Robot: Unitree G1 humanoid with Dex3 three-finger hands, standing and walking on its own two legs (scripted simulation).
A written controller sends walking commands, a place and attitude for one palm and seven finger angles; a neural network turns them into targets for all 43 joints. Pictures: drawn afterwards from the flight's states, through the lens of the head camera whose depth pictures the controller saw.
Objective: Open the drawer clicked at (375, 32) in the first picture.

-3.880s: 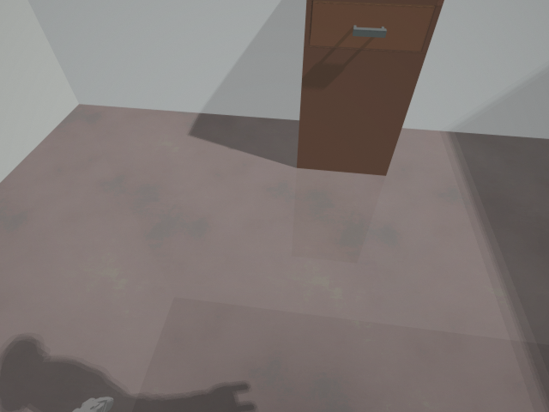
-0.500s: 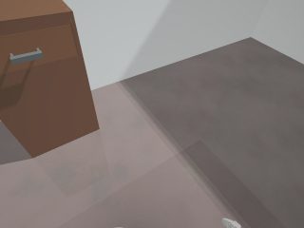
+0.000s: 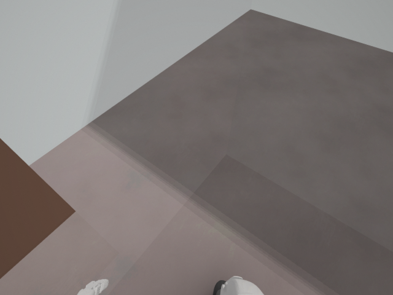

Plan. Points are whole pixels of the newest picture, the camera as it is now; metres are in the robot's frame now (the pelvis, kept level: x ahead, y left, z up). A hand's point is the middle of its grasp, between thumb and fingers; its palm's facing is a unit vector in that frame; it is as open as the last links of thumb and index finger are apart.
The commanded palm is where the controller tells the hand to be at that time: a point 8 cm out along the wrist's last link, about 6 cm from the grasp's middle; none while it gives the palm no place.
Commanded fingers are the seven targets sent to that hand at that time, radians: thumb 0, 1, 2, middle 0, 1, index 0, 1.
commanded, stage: turn to face it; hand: left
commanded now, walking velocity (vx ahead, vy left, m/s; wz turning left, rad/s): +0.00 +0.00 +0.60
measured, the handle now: out of the picture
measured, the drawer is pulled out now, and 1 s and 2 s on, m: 0.00 0.00 0.00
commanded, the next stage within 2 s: take the last steps up to it in 1.46 s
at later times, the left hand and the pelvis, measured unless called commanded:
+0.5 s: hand out of the picture +0.10 +0.24 -0.17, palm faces +0.29 -0.94 -0.19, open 7.3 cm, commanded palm none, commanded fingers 0.00 0.90 0.90 -0.20 -0.30 -0.20 -0.30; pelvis +0.06 +0.03 +0.00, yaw +15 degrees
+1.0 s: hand out of the picture +0.04 +0.18 -0.12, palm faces +0.53 -0.80 -0.29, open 7.4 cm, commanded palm none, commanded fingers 0.00 0.90 0.90 -0.20 -0.30 -0.20 -0.30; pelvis +0.07 -0.03 +0.02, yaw +33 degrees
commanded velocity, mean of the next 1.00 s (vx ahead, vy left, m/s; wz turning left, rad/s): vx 0.00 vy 0.00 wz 0.60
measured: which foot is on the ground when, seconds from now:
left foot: down 0.00-0.00, up 0.02-0.40, down 0.42-0.86, up 0.88-1.00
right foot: down 0.00-0.42, up 0.44-0.84, down 0.86-1.00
